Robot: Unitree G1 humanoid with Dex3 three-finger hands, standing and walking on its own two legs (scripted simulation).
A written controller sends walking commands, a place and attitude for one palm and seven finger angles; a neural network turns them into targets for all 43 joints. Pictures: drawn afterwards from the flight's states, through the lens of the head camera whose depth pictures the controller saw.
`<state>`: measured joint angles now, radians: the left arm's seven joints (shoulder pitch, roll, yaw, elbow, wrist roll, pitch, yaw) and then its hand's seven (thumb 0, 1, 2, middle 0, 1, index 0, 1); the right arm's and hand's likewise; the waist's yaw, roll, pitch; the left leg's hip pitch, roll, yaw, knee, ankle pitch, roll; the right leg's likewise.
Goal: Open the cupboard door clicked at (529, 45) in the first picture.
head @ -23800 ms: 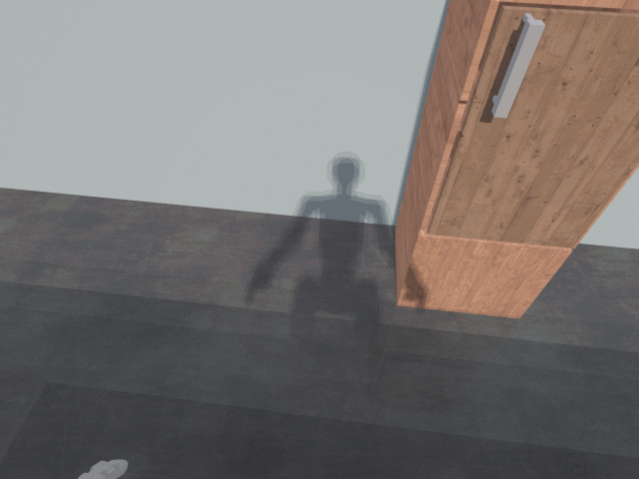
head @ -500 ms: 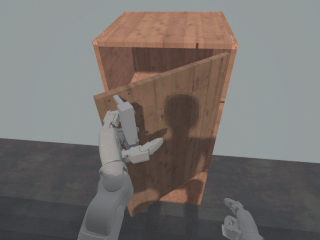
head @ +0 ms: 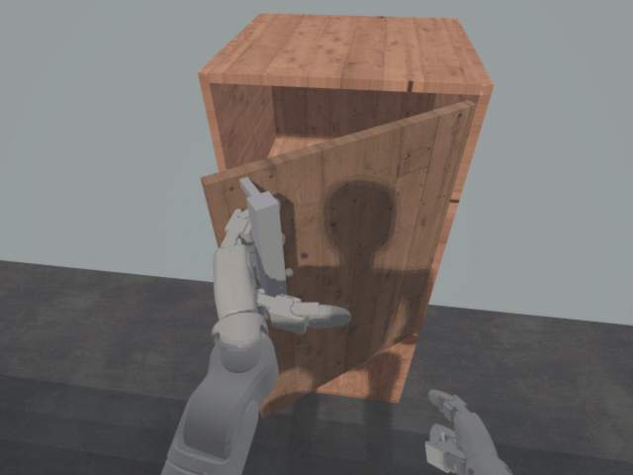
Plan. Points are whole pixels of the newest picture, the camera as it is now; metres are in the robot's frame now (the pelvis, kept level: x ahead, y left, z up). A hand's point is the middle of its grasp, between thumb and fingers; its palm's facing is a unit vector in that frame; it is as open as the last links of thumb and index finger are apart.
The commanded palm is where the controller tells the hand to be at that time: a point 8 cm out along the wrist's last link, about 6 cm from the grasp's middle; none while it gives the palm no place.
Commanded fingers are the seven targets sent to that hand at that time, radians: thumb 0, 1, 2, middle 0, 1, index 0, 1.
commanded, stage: slide the hand sideways off the handle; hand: left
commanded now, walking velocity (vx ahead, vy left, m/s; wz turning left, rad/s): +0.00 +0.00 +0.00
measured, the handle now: (262, 247) +0.33 +0.11 +0.16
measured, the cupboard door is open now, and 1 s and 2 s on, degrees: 38 41 41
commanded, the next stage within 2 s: draw the hand back to the body in 1.20 s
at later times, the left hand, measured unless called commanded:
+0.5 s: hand (283, 307) +0.24 +0.07 +0.16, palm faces -0.08 -1.00 -0.03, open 16.2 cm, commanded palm +0.20 +0.13 +0.16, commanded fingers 0.00 -0.50 0.30 -0.15 -0.30 -0.15 -0.30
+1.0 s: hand (225, 339) +0.21 +0.12 +0.15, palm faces -0.03 -1.00 -0.09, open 16.1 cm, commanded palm +0.16 +0.19 +0.16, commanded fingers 0.00 -0.50 0.30 -0.15 -0.30 -0.15 -0.30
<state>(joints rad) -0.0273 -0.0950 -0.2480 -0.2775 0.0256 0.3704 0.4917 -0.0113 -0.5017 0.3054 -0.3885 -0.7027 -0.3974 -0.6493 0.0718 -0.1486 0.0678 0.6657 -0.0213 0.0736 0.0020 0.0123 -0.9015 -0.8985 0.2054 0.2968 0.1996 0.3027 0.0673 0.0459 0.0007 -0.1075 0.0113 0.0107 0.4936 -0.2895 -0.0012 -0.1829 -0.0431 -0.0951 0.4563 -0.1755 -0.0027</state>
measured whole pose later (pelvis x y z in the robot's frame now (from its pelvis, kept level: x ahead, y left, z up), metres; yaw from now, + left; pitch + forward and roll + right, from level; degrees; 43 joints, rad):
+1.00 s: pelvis +0.02 -0.03 -0.01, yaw -1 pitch -4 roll -1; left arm 0.49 0.24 0.11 -0.58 -0.27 0.16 -0.16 -0.01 -0.50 0.30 -0.25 -0.35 -0.19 -0.32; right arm 0.23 -0.24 0.07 0.55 0.04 -0.13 -0.05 0.01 -0.90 -0.90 0.20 0.30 0.20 0.30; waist 0.04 0.07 -0.03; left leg -0.13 0.07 0.00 0.56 -0.36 -0.04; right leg -0.21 0.01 -0.11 0.52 -0.24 -0.04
